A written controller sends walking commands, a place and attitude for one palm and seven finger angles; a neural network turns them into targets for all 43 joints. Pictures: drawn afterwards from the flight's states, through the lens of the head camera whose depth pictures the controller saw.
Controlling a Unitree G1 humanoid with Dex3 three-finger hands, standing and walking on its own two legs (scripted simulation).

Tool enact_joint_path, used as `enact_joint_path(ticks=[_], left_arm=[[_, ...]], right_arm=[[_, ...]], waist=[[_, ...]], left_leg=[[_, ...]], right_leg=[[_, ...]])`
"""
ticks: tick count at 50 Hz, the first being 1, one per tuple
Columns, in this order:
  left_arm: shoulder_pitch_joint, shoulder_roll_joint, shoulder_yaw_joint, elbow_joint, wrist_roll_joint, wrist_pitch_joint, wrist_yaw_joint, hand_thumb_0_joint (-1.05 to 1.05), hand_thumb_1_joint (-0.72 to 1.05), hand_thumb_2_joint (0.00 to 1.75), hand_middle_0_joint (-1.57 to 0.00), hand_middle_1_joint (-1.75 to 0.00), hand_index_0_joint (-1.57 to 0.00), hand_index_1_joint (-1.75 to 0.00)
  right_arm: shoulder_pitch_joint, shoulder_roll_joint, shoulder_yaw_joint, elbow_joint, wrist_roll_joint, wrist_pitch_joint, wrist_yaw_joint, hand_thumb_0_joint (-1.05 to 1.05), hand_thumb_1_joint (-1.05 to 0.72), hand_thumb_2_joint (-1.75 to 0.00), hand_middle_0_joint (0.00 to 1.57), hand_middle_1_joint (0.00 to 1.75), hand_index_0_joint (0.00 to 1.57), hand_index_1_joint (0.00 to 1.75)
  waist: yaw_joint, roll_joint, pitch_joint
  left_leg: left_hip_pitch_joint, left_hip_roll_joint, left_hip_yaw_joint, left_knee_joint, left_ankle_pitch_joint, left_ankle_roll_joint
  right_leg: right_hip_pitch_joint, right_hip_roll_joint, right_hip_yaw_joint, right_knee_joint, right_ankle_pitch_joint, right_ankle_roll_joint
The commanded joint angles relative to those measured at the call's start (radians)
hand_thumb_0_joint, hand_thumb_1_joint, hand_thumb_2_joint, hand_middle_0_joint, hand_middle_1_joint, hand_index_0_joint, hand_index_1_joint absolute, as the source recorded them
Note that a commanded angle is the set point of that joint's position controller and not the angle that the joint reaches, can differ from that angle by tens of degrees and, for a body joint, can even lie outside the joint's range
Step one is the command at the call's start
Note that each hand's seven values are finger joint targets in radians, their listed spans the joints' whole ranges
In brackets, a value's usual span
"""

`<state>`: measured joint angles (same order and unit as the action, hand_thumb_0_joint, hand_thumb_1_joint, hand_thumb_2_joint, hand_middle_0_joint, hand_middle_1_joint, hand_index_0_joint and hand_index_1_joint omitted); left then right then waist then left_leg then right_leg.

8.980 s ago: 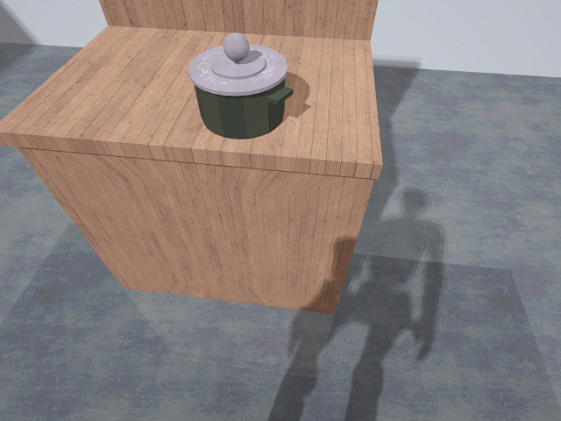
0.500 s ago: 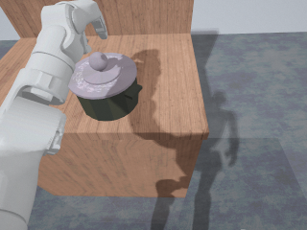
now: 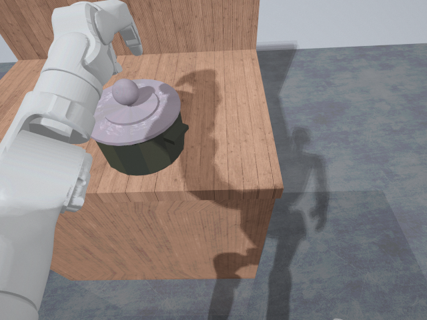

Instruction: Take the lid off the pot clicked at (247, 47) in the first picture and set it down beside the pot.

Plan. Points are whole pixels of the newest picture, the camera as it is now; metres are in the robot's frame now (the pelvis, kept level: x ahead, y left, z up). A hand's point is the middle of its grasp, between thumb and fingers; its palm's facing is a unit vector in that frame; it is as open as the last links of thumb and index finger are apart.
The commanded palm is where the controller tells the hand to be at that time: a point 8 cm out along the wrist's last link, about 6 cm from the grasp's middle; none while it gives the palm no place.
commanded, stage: move the open hand above the knob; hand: left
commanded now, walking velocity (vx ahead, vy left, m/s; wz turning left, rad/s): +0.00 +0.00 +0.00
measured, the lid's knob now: (125, 92) +0.51 +0.15 +0.17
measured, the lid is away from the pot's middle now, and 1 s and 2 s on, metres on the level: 0.00 0.00 0.00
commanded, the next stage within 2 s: lower the open fingers around the knob in 0.32 s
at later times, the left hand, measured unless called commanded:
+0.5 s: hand (116, 56) +0.48 +0.13 +0.26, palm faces -0.24 -0.09 -0.97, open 9.7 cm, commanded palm +0.47 +0.14 +0.31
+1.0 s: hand (120, 78) +0.49 +0.14 +0.22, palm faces -0.30 -0.10 -0.95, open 9.7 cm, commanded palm +0.47 +0.15 +0.28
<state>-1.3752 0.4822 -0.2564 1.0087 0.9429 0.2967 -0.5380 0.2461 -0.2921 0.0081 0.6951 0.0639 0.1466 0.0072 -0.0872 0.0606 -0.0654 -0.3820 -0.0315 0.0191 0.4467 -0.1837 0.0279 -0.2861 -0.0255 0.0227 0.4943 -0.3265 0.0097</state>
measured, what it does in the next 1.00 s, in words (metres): stands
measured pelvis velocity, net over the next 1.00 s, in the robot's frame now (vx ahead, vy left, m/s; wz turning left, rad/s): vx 0.00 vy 0.00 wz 0.00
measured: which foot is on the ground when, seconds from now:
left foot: down 0.00-1.00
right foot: down 0.00-1.00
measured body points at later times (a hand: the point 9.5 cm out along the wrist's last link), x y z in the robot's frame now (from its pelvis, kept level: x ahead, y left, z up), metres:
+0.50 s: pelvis +0.00 +0.00 +0.00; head +0.03 -0.02 +0.45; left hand +0.49 +0.14 +0.32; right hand +0.08 -0.25 -0.14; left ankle +0.02 +0.11 -0.74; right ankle -0.05 -0.13 -0.74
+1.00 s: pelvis +0.00 +0.00 +0.00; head +0.03 -0.02 +0.45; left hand +0.50 +0.14 +0.27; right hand +0.08 -0.26 -0.13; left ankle +0.02 +0.11 -0.74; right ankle -0.05 -0.13 -0.74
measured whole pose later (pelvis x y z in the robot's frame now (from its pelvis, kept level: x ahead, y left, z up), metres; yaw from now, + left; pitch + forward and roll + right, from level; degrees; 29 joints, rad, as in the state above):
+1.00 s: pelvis +0.00 +0.00 +0.00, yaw +0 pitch +7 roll +1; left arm -1.32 0.44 -0.28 1.03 0.92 0.33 -0.51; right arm 0.25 -0.29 0.01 0.70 0.06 0.13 -0.01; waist -0.09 0.05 -0.07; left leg -0.40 -0.04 0.02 0.46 -0.19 0.03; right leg -0.30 -0.03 0.02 0.50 -0.33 0.01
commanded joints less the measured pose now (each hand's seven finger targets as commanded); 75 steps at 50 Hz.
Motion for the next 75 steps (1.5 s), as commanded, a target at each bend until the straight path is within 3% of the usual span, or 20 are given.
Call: enact_joint_path(ticks=[1, 5, 11, 14, 16, 18, 21, 23, 27, 31, 33, 36, 42, 51, 55, 61, 63, 67, 71, 75], left_arm=[[-0.589, 0.187, 0.011, -0.257, 0.0, -0.009, 0.025, 0.0, -0.37, 1.73, -0.9, -0.08, -0.9, -0.08], [-0.57, 0.173, 0.009, -0.19, 0.013, 0.008, 0.022, 0.0, -0.37, 1.73, -0.9, -0.08, -0.9, -0.08], [-0.605, 0.139, -0.015, -0.226, -0.008, 0.004, 0.032, 0.0, -0.37, 1.73, -0.9, -0.08, -0.9, -0.08], [-0.632, 0.189, 0.011, -0.161, 0.018, 0.016, 0.039, 0.0, -0.37, 1.73, -0.9, -0.08, -0.9, -0.08], [-0.651, 0.125, -0.028, -0.221, -0.007, 0.004, 0.042, 0.0, -0.37, 1.73, -0.9, -0.08, -0.9, -0.08], [-0.652, 0.203, 0.042, -0.212, 0.027, 0.0, 0.05, 0.0, -0.37, 1.73, -0.9, -0.08, -0.9, -0.08], [-0.557, 0.147, 0.005, -0.109, 0.008, 0.018, 0.045, 0.0, -0.37, 1.73, -0.9, -0.08, -0.9, -0.08], [-0.586, 0.198, 0.045, -0.056, 0.017, 0.056, 0.057, 0.0, -0.37, 1.73, -0.9, -0.08, -0.9, -0.08], [-0.64, 0.201, 0.04, -0.157, 0.015, 0.05, 0.062, 0.0, -0.37, 1.73, -0.9, -0.08, -0.9, -0.08], [-0.569, 0.144, -0.002, -0.072, 0.004, 0.057, 0.054, 0.0, -0.37, 1.73, -0.9, -0.08, -0.9, -0.08], [-0.591, 0.208, 0.044, -0.105, 0.018, 0.05, 0.057, 0.0, -0.37, 1.73, -0.9, -0.08, -0.9, -0.08], [-0.576, 0.124, -0.015, -0.143, -0.005, 0.036, 0.056, 0.0, -0.37, 1.73, -0.9, -0.08, -0.9, -0.08], [-0.591, 0.21, 0.051, -0.185, 0.011, 0.024, 0.068, 0.0, -0.37, 1.73, -0.9, -0.08, -0.9, -0.08], [-0.519, 0.103, -0.017, -0.197, -0.02, 0.027, 0.061, 0.0, -0.37, 1.73, -0.9, -0.08, -0.9, -0.08], [-0.511, 0.169, 0.037, -0.165, -0.003, 0.029, 0.068, 0.0, -0.37, 1.73, -0.9, -0.08, -0.9, -0.08], [-0.46, 0.073, -0.03, -0.157, -0.034, 0.028, 0.068, 0.0, -0.37, 1.73, -0.9, -0.08, -0.9, -0.08], [-0.48, 0.118, 0.01, -0.196, -0.022, 0.02, 0.074, 0.0, -0.37, 1.73, -0.9, -0.08, -0.9, -0.08], [-0.426, 0.099, -0.003, -0.133, -0.033, 0.027, 0.071, 0.0, -0.37, 1.73, -0.9, -0.08, -0.9, -0.08], [-0.45, 0.03, -0.056, -0.206, -0.051, 0.015, 0.073, 0.0, -0.37, 1.73, -0.9, -0.08, -0.9, -0.08], [-0.446, 0.09, -0.016, -0.138, -0.035, 0.025, 0.075, 0.0, -0.37, 1.73, -0.9, -0.08, -0.9, -0.08]], right_arm=[[-0.041, -0.128, -0.042, -0.118, -0.002, -0.026, -0.009, 0.0, -0.9, -0.9, 0.2, 0.3, 0.2, 0.3], [-0.04, -0.126, -0.037, -0.101, 0.001, -0.015, -0.005, 0.0, -0.9, -0.9, 0.2, 0.3, 0.2, 0.3], [-0.054, -0.129, -0.036, -0.101, -0.002, -0.013, -0.006, 0.0, -0.9, -0.9, 0.2, 0.3, 0.2, 0.3], [-0.053, -0.129, -0.027, -0.088, 0.002, -0.011, -0.012, 0.0, -0.9, -0.9, 0.2, 0.3, 0.2, 0.3], [-0.056, -0.126, -0.031, -0.098, -0.001, -0.019, -0.01, 0.0, -0.9, -0.9, 0.2, 0.3, 0.2, 0.3], [-0.046, -0.126, -0.033, -0.096, -0.01, -0.023, -0.009, 0.0, -0.9, -0.9, 0.2, 0.3, 0.2, 0.3], [-0.029, -0.131, -0.034, -0.087, -0.004, -0.012, -0.01, 0.0, -0.9, -0.9, 0.2, 0.3, 0.2, 0.3], [-0.033, -0.131, -0.022, -0.08, -0.002, -0.021, -0.012, 0.0, -0.9, -0.9, 0.2, 0.3, 0.2, 0.3], [-0.03, -0.131, -0.025, -0.091, -0.007, -0.04, -0.016, 0.0, -0.9, -0.9, 0.2, 0.3, 0.2, 0.3], [-0.009, -0.134, -0.032, -0.077, -0.005, -0.046, -0.024, 0.0, -0.9, -0.9, 0.2, 0.3, 0.2, 0.3], [-0.018, -0.137, -0.029, -0.081, -0.006, -0.049, -0.025, 0.0, -0.9, -0.9, 0.2, 0.3, 0.2, 0.3], [-0.007, -0.129, -0.036, -0.086, -0.007, -0.058, -0.025, 0.0, -0.9, -0.9, 0.2, 0.3, 0.2, 0.3], [-0.007, -0.131, -0.033, -0.087, -0.008, -0.057, -0.023, 0.0, -0.9, -0.9, 0.2, 0.3, 0.2, 0.3], [-0.022, -0.128, -0.039, -0.094, -0.003, -0.04, -0.022, 0.0, -0.9, -0.9, 0.2, 0.3, 0.2, 0.3], [-0.028, -0.127, -0.034, -0.087, -0.005, -0.037, -0.027, 0.0, -0.9, -0.9, 0.2, 0.3, 0.2, 0.3], [-0.041, -0.126, -0.033, -0.092, -0.002, -0.02, -0.028, 0.0, -0.9, -0.9, 0.2, 0.3, 0.2, 0.3], [-0.048, -0.121, -0.033, -0.096, -0.007, -0.023, -0.027, 0.0, -0.9, -0.9, 0.2, 0.3, 0.2, 0.3], [-0.045, -0.126, -0.03, -0.085, -0.003, -0.008, -0.03, 0.0, -0.9, -0.9, 0.2, 0.3, 0.2, 0.3], [-0.052, -0.121, -0.033, -0.092, -0.004, -0.009, -0.027, 0.0, -0.9, -0.9, 0.2, 0.3, 0.2, 0.3], [-0.039, -0.123, -0.03, -0.078, -0.002, -0.009, -0.035, 0.0, -0.9, -0.9, 0.2, 0.3, 0.2, 0.3]], waist=[[-0.005, -0.104, -0.423], [-0.012, -0.113, -0.351], [-0.019, -0.062, -0.382], [-0.02, -0.121, -0.374], [-0.02, -0.062, -0.405], [-0.006, -0.08, -0.465], [-0.009, -0.11, -0.376], [0.003, -0.143, -0.357], [0.001, -0.128, -0.452], [-0.015, -0.137, -0.361], [-0.006, -0.143, -0.401], [-0.014, -0.076, -0.402], [-0.002, -0.068, -0.452], [-0.013, -0.073, -0.4], [-0.008, -0.115, -0.41], [-0.016, -0.109, -0.367], [-0.008, -0.092, -0.425], [-0.016, -0.143, -0.357], [-0.02, -0.075, -0.398], [-0.021, -0.128, -0.362]], left_leg=[[0.355, -0.044, -0.004, 0.048, 0.363, 0.059], [0.335, -0.043, -0.019, 0.041, 0.307, 0.051], [0.37, -0.04, -0.027, 0.046, 0.315, 0.044], [0.308, -0.044, -0.024, 0.026, 0.225, 0.044], [0.357, -0.042, -0.026, 0.037, 0.292, 0.042], [0.379, -0.037, -0.034, 0.051, 0.34, 0.045], [0.32, -0.038, -0.023, 0.042, 0.328, 0.043], [0.281, -0.038, -0.023, 0.016, 0.257, 0.046], [0.338, -0.037, -0.025, 0.027, 0.309, 0.053], [0.31, -0.038, -0.019, 0.026, 0.28, 0.056], [0.316, -0.038, -0.018, 0.028, 0.279, 0.057], [0.365, -0.035, -0.023, 0.04, 0.329, 0.056], [0.373, -0.033, -0.033, 0.046, 0.358, 0.051], [0.381, -0.03, -0.026, 0.057, 0.385, 0.051], [0.364, -0.033, -0.03, 0.058, 0.333, 0.052], [0.343, -0.032, -0.022, 0.053, 0.316, 0.05], [0.381, -0.032, -0.029, 0.067, 0.349, 0.052], [0.32, -0.035, -0.021, 0.052, 0.274, 0.051], [0.372, -0.033, -0.028, 0.064, 0.334, 0.05], [0.314, -0.04, -0.015, 0.05, 0.242, 0.053]], right_leg=[[0.003, 0.056, -0.042, -0.046, 0.492, -0.035], [-0.051, 0.066, -0.052, -0.049, 0.41, -0.037], [-0.067, 0.064, -0.056, -0.049, 0.391, -0.049], [-0.044, 0.064, -0.05, -0.049, 0.367, -0.044], [-0.053, 0.062, -0.055, -0.044, 0.392, -0.05], [-0.033, 0.064, -0.045, -0.031, 0.412, -0.047], [-0.044, 0.064, -0.057, -0.041, 0.407, -0.048], [-0.024, 0.063, -0.054, -0.043, 0.384, -0.044], [0.009, 0.059, -0.041, -0.045, 0.428, -0.036], [-0.035, 0.062, -0.052, -0.057, 0.401, -0.039], [-0.012, 0.061, -0.042, -0.049, 0.415, -0.035], [-0.05, 0.064, -0.051, -0.052, 0.403, -0.04], [-0.027, 0.064, -0.045, -0.039, 0.419, -0.038], [-0.071, 0.066, -0.056, -0.039, 0.419, -0.042], [-0.057, 0.068, -0.049, -0.036, 0.408, -0.038], [-0.072, 0.065, -0.057, -0.037, 0.406, -0.042], [-0.059, 0.066, -0.047, -0.026, 0.423, -0.04], [-0.064, 0.067, -0.053, -0.036, 0.399, -0.037], [-0.079, 0.066, -0.057, -0.028, 0.409, -0.043], [-0.06, 0.068, -0.051, -0.036, 0.401, -0.036]])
